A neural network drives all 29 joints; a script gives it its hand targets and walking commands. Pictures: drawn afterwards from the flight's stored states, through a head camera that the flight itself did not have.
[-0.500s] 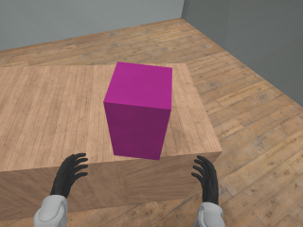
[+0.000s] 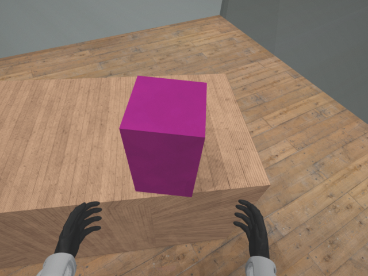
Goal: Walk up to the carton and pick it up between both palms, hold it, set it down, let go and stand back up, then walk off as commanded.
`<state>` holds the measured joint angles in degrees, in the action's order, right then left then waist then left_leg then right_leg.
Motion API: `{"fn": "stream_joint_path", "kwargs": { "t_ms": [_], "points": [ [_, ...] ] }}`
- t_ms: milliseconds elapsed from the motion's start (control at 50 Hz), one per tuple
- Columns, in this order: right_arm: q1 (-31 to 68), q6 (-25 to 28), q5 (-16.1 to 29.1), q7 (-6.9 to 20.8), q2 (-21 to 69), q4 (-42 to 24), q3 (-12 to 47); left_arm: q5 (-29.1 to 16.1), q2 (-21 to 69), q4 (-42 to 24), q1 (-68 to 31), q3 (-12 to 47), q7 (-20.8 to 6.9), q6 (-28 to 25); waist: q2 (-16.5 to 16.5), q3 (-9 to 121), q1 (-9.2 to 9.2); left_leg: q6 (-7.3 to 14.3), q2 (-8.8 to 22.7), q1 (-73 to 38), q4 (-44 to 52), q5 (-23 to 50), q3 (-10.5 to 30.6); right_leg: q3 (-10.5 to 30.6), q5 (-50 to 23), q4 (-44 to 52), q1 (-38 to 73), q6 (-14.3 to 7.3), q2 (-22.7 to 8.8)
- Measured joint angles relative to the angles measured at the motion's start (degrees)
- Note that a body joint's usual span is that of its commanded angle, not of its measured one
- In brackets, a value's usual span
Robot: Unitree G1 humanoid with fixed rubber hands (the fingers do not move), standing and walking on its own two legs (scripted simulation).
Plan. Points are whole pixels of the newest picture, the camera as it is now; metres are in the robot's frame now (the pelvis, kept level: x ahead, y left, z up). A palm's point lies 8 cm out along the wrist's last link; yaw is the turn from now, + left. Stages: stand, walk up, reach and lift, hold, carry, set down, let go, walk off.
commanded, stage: set down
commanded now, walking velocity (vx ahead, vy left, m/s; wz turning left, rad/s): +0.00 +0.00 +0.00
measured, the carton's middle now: (167, 142) +0.42 +0.02 +0.01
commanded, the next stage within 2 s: let go in 1.20 s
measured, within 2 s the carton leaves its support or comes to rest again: neither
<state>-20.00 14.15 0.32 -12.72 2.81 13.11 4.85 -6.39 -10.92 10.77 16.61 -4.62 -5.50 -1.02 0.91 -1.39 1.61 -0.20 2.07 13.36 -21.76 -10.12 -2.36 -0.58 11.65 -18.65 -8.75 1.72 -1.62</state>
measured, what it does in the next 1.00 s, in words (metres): stands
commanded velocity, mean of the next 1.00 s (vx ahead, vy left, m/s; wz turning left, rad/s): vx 0.00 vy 0.00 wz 0.00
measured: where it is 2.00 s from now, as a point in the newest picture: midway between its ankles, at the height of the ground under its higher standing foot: outside the picture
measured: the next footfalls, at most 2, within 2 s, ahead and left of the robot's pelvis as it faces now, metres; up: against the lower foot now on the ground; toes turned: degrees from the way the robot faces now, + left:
none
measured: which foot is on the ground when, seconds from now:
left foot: down 0.00-1.00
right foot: down 0.00-1.00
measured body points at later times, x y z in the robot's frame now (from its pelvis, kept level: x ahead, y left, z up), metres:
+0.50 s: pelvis +0.01 +0.00 +0.00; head +0.04 +0.01 +0.45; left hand +0.19 +0.22 -0.05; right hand +0.18 -0.18 -0.05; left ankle +0.01 +0.12 -0.75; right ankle -0.02 -0.14 -0.75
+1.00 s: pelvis +0.01 -0.01 +0.00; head +0.05 +0.00 +0.45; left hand +0.19 +0.22 -0.08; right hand +0.17 -0.21 -0.08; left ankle +0.01 +0.12 -0.75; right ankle -0.02 -0.14 -0.75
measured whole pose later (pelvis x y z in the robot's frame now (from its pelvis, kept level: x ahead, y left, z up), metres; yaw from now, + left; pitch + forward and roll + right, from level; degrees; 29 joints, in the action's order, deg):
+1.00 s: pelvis +0.01 -0.01 +0.00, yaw +0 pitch +3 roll +0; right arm -13.4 15.0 0.3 -3.5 -6.4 34.8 1.4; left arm -2.6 -10.9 22.2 14.7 -4.6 -3.7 3.0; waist 0.9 -1.5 1.6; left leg -0.9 2.1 12.3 -19.8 -10.1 -2.7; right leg -0.3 12.6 -18.7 -8.7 1.3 -1.6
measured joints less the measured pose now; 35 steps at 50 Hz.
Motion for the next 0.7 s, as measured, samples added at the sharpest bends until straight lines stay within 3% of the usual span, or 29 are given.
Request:
{"fn": "stream_joint_path", "kwargs": {
  "t_ms": [700],
  "points": [
    [4.0, 0.6, 0.0, 6.6, -6.7, 14.8, -2.7, 2.6, 0.0, 7.6, 0.2, 0.0, 0.8, 2.3, 0.0, -0.1, 0.00, -0.4, 0.0, -0.8, 1.4, 0.0, -0.3, 0.3, 0.7, 0.0, 0.0, -0.2, 0.0]
  ]
}}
